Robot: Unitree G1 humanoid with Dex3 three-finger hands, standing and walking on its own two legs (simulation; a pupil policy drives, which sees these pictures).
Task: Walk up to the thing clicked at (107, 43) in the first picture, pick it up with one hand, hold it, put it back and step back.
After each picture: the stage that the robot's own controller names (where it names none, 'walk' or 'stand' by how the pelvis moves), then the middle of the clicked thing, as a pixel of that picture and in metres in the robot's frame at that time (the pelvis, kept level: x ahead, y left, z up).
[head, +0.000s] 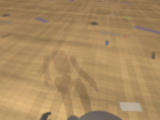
stand; (107, 42) +1.90 -0.45 -0.72
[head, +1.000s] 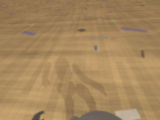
walk; (95, 47) +1.80 -0.02 -0.69
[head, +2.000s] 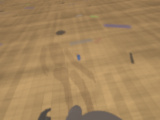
walk; (78, 57) +1.21 +0.32 -0.72
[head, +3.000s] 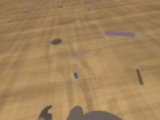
walk; (75, 75) +0.79 +0.30 -0.72
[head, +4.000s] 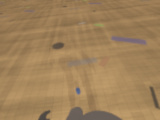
walk; (78, 91) +0.51 +0.22 -0.72
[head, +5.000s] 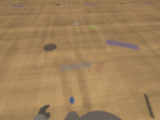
stand; (71, 100) +0.37 +0.21 -0.70
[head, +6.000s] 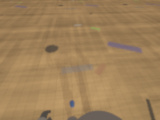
stand; (72, 103) +0.34 +0.19 -0.72
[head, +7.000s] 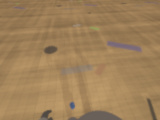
stand; (72, 105) +0.31 +0.20 -0.72
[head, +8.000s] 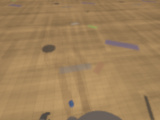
stand; (71, 103) +0.32 +0.21 -0.72
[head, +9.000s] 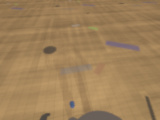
stand; (72, 104) +0.33 +0.21 -0.73
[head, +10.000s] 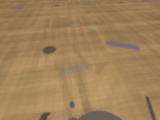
stand; (72, 104) +0.32 +0.21 -0.73
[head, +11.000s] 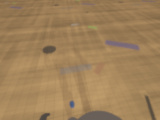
go down; (72, 104) +0.32 +0.21 -0.73
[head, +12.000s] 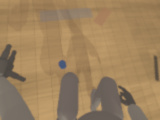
go down; (62, 64) +0.40 +0.24 -0.35
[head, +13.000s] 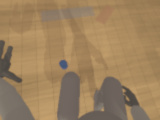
approach; (63, 64) +0.40 +0.25 -0.31
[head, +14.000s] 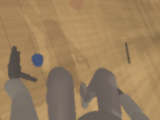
close in; (37, 60) +0.38 +0.28 -0.22
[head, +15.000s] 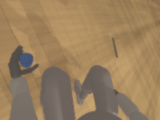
close; (26, 60) +0.38 +0.29 -0.22
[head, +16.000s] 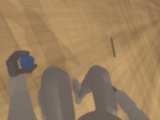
lift; (26, 62) +0.36 +0.28 -0.23
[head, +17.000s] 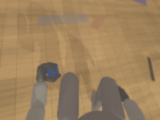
lift; (53, 72) +0.30 +0.27 -0.08
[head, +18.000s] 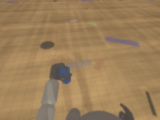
hold; (65, 75) +0.33 +0.17 +0.05
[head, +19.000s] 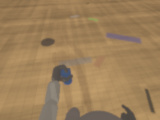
hold; (66, 76) +0.33 +0.17 +0.00
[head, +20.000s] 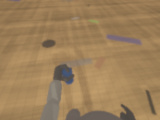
hold; (68, 76) +0.33 +0.17 +0.01
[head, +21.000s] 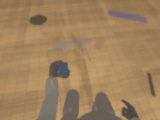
crouch; (64, 71) +0.36 +0.19 -0.06
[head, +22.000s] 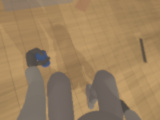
lower; (43, 59) +0.41 +0.27 -0.17
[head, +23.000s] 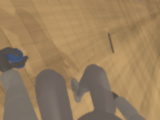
lower; (17, 59) +0.40 +0.30 -0.23
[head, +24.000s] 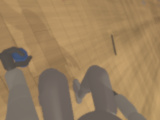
lower; (21, 58) +0.39 +0.30 -0.23
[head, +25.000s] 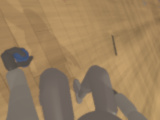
lower; (22, 58) +0.39 +0.30 -0.23
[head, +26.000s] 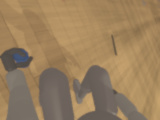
loosen; (22, 59) +0.39 +0.30 -0.22
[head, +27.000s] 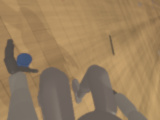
withdraw; (24, 61) +0.37 +0.28 -0.23
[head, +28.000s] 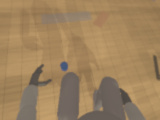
walk; (64, 66) +0.40 +0.24 -0.32
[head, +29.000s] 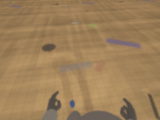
stand; (72, 104) +0.33 +0.18 -0.66
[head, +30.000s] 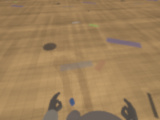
stand; (72, 102) +0.35 +0.20 -0.67
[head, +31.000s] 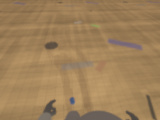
stand; (72, 101) +0.35 +0.19 -0.69
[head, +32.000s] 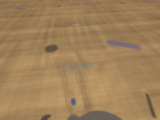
walk; (73, 101) +0.36 +0.19 -0.72
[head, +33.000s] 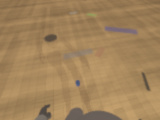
walk; (77, 83) +0.54 +0.18 -0.71
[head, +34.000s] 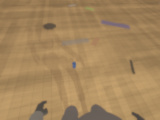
walk; (74, 65) +0.83 +0.23 -0.71
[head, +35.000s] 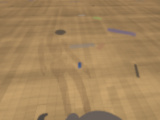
stand; (79, 65) +0.97 +0.20 -0.71
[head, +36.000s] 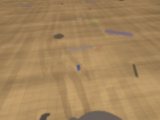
stand; (78, 67) +0.97 +0.22 -0.73
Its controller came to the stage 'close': yes
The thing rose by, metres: 0.71
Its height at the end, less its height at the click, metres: +0.00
